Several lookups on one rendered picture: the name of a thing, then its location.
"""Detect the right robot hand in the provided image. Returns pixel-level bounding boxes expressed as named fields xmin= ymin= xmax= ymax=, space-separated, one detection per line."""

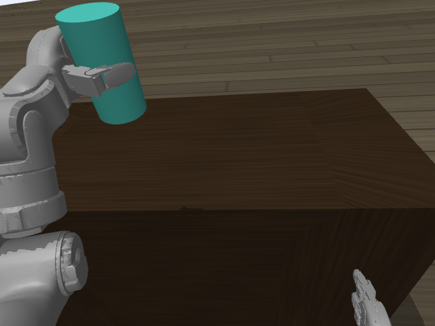
xmin=351 ymin=269 xmax=392 ymax=326

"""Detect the left robot arm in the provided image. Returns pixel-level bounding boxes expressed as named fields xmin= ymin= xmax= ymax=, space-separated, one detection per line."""
xmin=0 ymin=65 xmax=88 ymax=326

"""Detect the left robot hand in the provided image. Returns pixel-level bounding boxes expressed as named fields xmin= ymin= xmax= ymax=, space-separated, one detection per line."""
xmin=26 ymin=25 xmax=136 ymax=101

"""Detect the can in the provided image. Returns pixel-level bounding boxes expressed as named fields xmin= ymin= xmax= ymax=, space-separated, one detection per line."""
xmin=55 ymin=2 xmax=147 ymax=124

